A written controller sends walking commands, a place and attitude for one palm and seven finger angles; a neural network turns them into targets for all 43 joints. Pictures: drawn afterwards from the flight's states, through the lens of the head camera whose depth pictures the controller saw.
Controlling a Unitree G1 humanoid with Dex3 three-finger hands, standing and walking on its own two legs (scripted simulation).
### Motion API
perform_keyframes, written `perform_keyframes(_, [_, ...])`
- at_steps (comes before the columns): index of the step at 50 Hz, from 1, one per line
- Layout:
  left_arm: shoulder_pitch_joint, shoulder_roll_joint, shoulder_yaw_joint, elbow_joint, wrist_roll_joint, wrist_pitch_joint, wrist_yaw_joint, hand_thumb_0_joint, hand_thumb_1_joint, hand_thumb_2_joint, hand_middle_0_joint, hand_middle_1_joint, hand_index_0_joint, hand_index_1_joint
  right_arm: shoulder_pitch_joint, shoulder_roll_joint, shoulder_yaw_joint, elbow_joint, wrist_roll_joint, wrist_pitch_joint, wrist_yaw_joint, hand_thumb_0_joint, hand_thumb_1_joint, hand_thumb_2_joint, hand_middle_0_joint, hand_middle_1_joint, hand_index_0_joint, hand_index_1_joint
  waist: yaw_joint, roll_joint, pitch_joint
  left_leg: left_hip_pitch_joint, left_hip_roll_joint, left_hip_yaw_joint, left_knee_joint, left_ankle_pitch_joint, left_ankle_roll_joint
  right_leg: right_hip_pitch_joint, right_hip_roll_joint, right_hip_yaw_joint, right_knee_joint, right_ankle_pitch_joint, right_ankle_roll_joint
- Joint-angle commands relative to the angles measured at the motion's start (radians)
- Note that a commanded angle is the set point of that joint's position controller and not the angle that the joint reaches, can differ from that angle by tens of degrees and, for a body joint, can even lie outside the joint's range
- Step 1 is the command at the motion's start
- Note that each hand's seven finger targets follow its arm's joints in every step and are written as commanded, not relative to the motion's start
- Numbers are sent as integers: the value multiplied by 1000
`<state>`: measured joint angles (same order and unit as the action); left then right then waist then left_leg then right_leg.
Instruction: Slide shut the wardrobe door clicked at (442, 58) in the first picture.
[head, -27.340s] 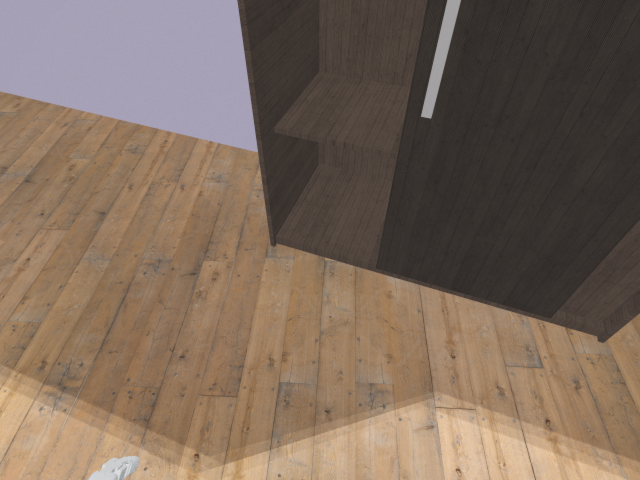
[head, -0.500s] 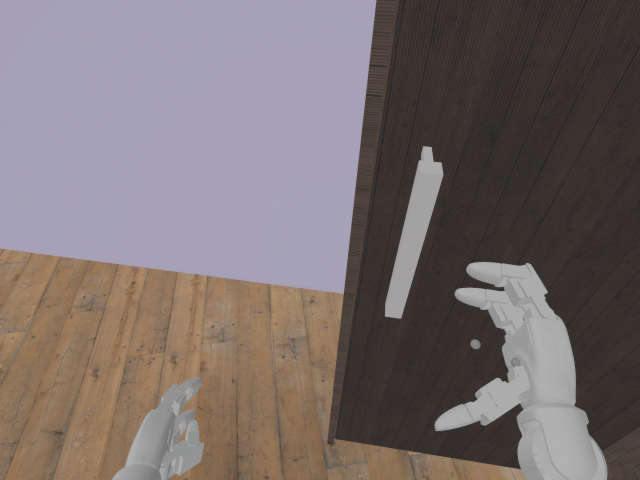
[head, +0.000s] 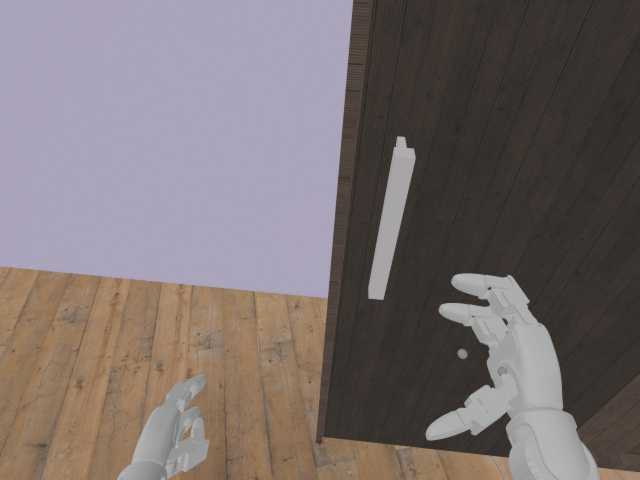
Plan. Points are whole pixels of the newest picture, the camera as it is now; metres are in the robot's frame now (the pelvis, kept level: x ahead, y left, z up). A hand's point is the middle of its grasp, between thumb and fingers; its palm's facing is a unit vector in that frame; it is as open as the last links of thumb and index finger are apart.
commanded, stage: draw the hand back to the body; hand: right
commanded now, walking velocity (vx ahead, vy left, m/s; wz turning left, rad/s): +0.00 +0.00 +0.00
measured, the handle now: (387, 224) +0.44 -0.09 +0.13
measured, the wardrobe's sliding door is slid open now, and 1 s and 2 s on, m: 0.00 0.00 0.00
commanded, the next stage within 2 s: relax the arm and regain balance in 0.34 s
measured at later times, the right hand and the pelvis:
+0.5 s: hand (575, 418) +0.15 -0.22 +0.14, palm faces +0.23 +0.95 -0.23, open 14.4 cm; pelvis -0.09 +0.00 -0.02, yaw -4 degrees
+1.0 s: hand out of the picture -0.27 -0.30 -0.16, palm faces -0.03 +0.94 -0.33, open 16.4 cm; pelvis -0.21 -0.06 +0.01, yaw +1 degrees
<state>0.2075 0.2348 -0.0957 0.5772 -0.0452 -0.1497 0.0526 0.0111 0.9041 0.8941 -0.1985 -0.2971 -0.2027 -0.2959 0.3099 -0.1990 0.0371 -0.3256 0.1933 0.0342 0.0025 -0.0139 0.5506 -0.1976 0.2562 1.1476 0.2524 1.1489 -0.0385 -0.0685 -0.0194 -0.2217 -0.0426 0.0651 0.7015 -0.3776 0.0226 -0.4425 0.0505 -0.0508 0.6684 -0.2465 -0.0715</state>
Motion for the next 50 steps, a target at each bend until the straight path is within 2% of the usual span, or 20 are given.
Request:
perform_keyframes(1, [-179,95,41,-186,1,-73,29,0,900,900,-200,-300,-200,-300,-208,-112,-109,-259,2,1,-25,0,550,-200,250,1150,250,1150,3,67,-87,-200,25,-38,-205,-134,-4,231,-82,165,-189,-313,40])
perform_keyframes(9, [-203,103,35,-144,-9,-107,38,0,900,900,-200,-300,-200,-300,-292,-155,-172,-186,47,31,45,0,550,-200,250,1150,250,1150,-3,-13,-4,-203,25,-36,-221,-169,0,220,-76,158,-193,-330,53])
perform_keyframes(19, [-280,127,42,-107,-15,-73,45,0,900,900,-200,-300,-200,-300,-494,-237,-274,-133,72,160,100,0,369,-287,244,1044,244,1044,-14,19,-56,-225,35,-16,-136,-159,-6,200,-63,124,-92,-247,66])
perform_keyframes(20, [-271,105,60,-105,24,-59,41,0,900,900,-200,-300,-200,-300,-552,-320,-272,-223,-46,34,8,0,332,-305,242,1023,242,1023,-15,26,42,-279,72,-90,-233,-278,-4,184,-63,152,-75,-312,62])
perform_keyframes(22, [-269,108,66,-76,36,-34,35,0,900,900,-200,-300,-200,-300,-469,-250,-233,-92,-71,-9,-41,0,260,-340,240,980,240,980,-5,73,73,-382,113,-115,-294,-364,7,234,-51,109,63,-223,77])
perform_keyframes(23, [-45,208,168,34,73,62,44,0,900,900,-200,-300,-200,-300,-137,-217,-146,489,-255,15,-55,0,500,-300,150,300,150,300,77,331,163,-598,220,-172,-323,-445,53,154,-42,221,224,-321,53])
perform_keyframes(25, [66,261,197,75,63,170,5,0,900,900,-200,-300,-200,-300,-303,-275,-163,457,-265,65,-21,0,500,-300,150,300,150,300,161,434,178,-785,345,-277,-539,-647,115,267,-12,122,608,-171,68])
perform_keyframes(27, [116,255,205,81,74,172,-6,0,900,900,-200,-300,-200,-300,-354,-262,-151,462,-274,66,-32,0,500,-300,150,300,150,300,197,200,167,-770,359,-264,-434,-424,124,286,-62,166,621,-210,43])
perform_keyframes(29, [170,202,181,117,81,169,-33,0,900,900,-200,-300,-200,-300,-314,-238,-135,567,-252,54,-26,0,500,-300,150,300,150,300,179,-133,206,-627,217,-110,-57,-316,45,214,-117,243,66,-318,2])
perform_keyframes(30, [117,191,163,105,94,160,-48,0,900,900,-200,-300,-200,-300,-200,-172,-110,649,-230,56,-20,0,500,-300,150,300,150,300,131,-395,227,-497,44,-67,285,-287,-2,-13,-169,434,-289,-554,-9])
perform_keyframes(31, [50,217,160,63,96,145,-43,0,900,900,-200,-300,-200,-300,-148,-154,-114,694,-232,41,-24,0,500,-300,150,300,150,300,74,-463,241,-424,-42,-129,522,-221,-33,-231,-230,709,-500,-686,-35])
perform_keyframes(33, [-125,268,173,36,101,133,-13,0,900,900,-200,-300,-200,-300,-128,-249,-163,770,-241,17,-11,0,500,-300,150,300,150,300,-16,-82,101,-237,-3,-176,675,-82,-32,-352,-259,684,-489,-580,-110])
perform_keyframes(35, [-96,306,181,78,97,127,-6,0,900,900,-200,-300,-200,-300,-86,-280,-164,891,-245,32,6,0,500,-300,150,300,150,300,-14,64,12,-226,-2,-152,615,-66,-41,-285,-274,662,-481,-679,-76])
perform_keyframes(37, [-71,309,188,133,101,135,-4,0,900,900,-200,-300,-200,-300,40,-261,-146,1015,-242,41,18,0,500,-300,150,300,150,300,-29,49,-22,-121,5,-74,417,-120,-25,-202,-234,488,-457,-585,-55])
perform_keyframes(41, [65,218,190,246,103,173,12,0,900,900,-200,-300,-200,-300,282,-159,-139,1198,-220,37,13,0,500,-300,150,300,150,300,-12,-219,-131,74,-13,-28,-209,-218,50,107,-129,302,-373,-379,35])
perform_keyframes(42, [101,209,197,260,94,195,9,0,900,900,-200,-300,-200,-300,303,-195,-132,1224,-218,33,2,0,500,-300,150,300,150,300,-2,-186,-116,140,32,-103,-345,-163,97,72,-65,219,-219,-331,73])
perform_keyframes(43, [159,151,195,280,82,211,0,0,900,900,-200,-300,-200,-300,234,-224,-125,1223,-227,21,-13,0,500,-300,150,300,150,300,40,58,-86,48,162,-287,-473,-173,171,83,39,76,95,-209,108])
perform_keyframes(44, [212,148,213,277,77,214,1,0,900,900,-200,-300,-200,-300,12,-266,-116,1155,-243,3,-30,0,500,-300,150,300,150,300,126,208,-4,-143,318,-464,-505,-21,258,39,90,67,529,-159,108])
perform_keyframes(45, [270,203,232,289,80,215,1,0,900,900,-200,-300,-200,-300,-237,-260,-121,1087,-250,-14,-48,0,500,-300,150,300,150,300,209,201,74,-204,330,-400,-447,102,244,-57,33,167,724,-167,80])
perform_keyframes(50, [200,139,206,286,73,176,-15,0,900,900,-200,-300,-200,-300,-91,-250,-126,1180,-242,-35,-58,0,500,-300,150,300,150,300,105,151,163,-173,323,-379,-396,-1,198,-50,-75,195,416,-187,49])
